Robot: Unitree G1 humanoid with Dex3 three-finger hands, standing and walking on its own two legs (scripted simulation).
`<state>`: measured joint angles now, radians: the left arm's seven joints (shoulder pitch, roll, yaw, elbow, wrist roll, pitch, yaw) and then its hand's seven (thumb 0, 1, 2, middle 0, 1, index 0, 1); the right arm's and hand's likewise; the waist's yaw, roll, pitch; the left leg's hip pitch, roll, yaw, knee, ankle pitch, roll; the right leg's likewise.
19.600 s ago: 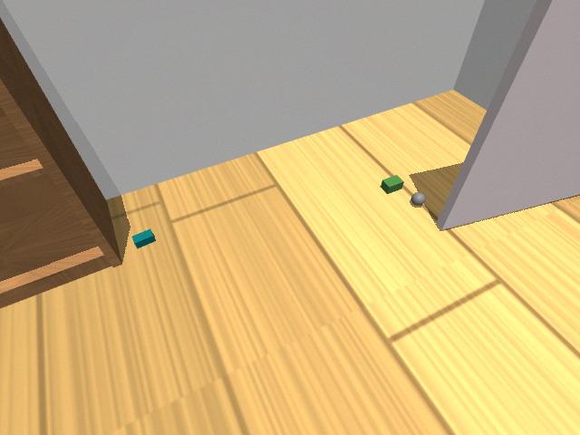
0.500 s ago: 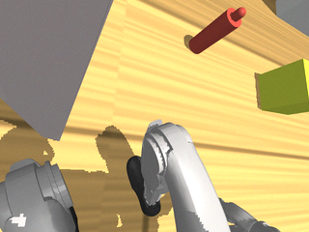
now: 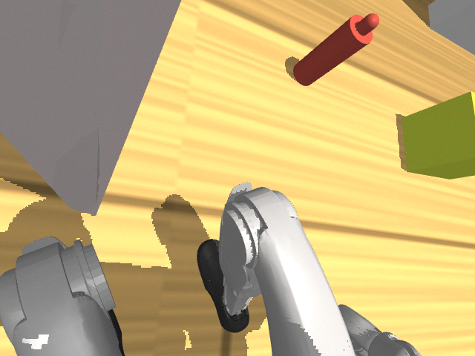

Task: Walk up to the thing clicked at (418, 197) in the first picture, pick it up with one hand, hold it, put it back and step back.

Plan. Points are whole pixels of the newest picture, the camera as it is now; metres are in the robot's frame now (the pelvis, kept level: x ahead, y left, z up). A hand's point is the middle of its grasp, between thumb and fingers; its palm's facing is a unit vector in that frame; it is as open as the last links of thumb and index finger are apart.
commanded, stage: settle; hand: left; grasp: from above
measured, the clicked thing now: out of the picture +0.42 +0.31 -0.27
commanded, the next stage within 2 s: lift in 0.60 s
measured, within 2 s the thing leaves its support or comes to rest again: leaves its support in 0.08 s
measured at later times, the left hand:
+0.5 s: hand out of the picture +0.38 +0.32 -0.16, palm faces -0.50 -0.15 -0.85, open 8.3 cm
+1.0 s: hand out of the picture +0.39 +0.34 -0.08, palm faces -0.44 -0.14 -0.88, open 8.3 cm
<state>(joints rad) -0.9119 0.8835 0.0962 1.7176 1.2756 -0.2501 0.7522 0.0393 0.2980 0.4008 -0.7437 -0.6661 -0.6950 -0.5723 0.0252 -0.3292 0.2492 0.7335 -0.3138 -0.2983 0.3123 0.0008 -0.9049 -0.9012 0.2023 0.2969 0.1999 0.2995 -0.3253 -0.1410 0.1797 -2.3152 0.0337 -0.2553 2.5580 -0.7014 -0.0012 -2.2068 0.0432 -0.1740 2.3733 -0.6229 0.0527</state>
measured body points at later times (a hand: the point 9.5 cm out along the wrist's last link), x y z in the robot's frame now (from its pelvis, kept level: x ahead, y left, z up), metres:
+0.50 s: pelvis +0.00 -0.01 +0.03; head +0.23 +0.07 +0.41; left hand +0.41 +0.33 -0.11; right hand +0.11 -0.27 -0.08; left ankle +0.07 +0.13 -0.27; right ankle +0.13 -0.12 -0.27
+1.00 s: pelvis +0.00 +0.00 +0.07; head +0.21 +0.07 +0.46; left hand +0.41 +0.35 -0.03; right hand +0.10 -0.27 -0.05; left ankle +0.07 +0.13 -0.27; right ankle +0.13 -0.12 -0.27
